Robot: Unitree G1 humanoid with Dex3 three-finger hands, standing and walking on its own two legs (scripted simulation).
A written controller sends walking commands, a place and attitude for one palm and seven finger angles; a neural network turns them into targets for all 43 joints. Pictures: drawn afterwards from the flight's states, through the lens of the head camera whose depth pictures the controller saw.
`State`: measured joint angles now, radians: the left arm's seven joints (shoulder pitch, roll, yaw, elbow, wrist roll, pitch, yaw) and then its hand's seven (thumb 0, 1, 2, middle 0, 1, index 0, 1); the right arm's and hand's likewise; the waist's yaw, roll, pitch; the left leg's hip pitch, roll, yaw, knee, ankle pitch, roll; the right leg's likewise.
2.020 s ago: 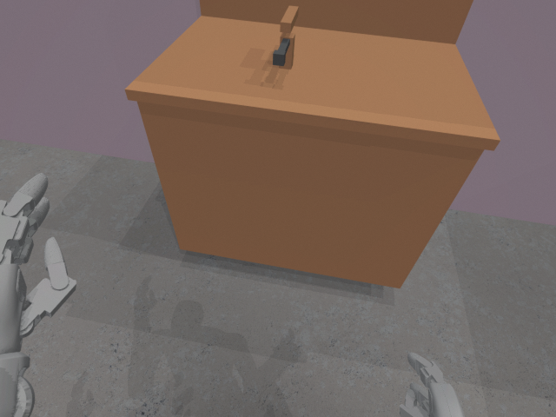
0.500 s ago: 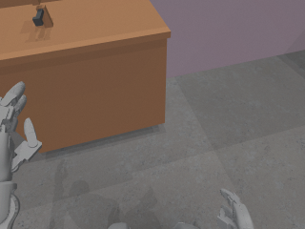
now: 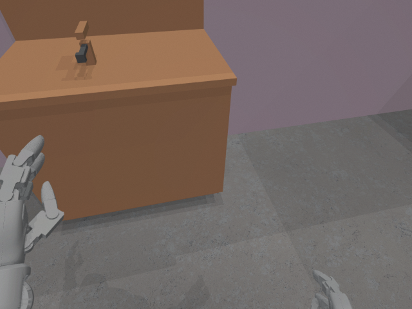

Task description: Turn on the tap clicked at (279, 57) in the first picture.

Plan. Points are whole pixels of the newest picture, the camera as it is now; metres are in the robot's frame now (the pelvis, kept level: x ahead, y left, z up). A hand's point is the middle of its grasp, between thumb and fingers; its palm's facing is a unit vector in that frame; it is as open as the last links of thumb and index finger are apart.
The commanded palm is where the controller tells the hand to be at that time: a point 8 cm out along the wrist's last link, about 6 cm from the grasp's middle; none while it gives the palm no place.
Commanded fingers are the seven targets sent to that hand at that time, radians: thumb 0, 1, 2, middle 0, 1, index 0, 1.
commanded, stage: take the last steps up to it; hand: left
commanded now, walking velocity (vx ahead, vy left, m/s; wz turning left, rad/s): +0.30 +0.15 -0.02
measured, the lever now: (81, 57) +0.86 +0.48 +0.12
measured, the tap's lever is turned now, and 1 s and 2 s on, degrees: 0 0 0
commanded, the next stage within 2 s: come to a stop and stand still in 1.62 s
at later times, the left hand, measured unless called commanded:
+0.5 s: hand (98, 165) +0.30 +0.20 +0.18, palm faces +0.30 -0.78 -0.54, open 7.4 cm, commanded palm +0.24 +0.26 +0.17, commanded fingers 0.00 0.90 0.90 -0.20 -0.30 -0.20 -0.30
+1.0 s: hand (97, 107) +0.44 +0.24 +0.20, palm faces +0.39 -0.77 -0.51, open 7.4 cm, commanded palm +0.40 +0.29 +0.17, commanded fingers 0.00 0.90 0.90 -0.20 -0.30 -0.20 -0.30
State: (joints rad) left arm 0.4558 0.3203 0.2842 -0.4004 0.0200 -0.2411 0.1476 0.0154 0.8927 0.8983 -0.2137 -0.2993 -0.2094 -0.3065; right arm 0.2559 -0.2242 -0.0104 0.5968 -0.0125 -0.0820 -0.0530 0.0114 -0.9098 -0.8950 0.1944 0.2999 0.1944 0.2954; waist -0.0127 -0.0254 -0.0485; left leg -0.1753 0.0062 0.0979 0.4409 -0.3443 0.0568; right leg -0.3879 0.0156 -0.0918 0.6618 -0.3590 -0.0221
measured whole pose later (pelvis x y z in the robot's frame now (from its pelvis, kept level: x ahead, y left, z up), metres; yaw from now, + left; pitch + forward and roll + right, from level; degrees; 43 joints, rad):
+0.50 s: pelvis +0.07 -0.02 +0.00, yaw -1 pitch +1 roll +3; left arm 0.52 0.40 0.38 -0.52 0.00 -0.31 0.13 0.02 0.89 0.90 -0.22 -0.30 -0.22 -0.31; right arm 0.20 -0.26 -0.05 0.64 0.00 -0.06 -0.04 0.01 -0.91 -0.89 0.20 0.30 0.20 0.30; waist -0.03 -0.02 0.09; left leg -0.52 0.09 0.07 0.87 -0.25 -0.02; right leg -0.19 -0.07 -0.13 0.47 -0.30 -0.04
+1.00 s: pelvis +0.23 +0.02 -0.01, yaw -2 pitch +0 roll +1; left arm 0.49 0.41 0.40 -0.53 -0.02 -0.27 0.14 0.01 0.89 0.90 -0.22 -0.30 -0.21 -0.31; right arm 0.23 -0.12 0.03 0.64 0.00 -0.12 -0.04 0.01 -0.90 -0.89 0.20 0.30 0.20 0.30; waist 0.02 0.05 0.03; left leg -0.16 0.04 0.18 0.52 -0.35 0.01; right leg -0.41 -0.08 -0.18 0.70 -0.32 0.03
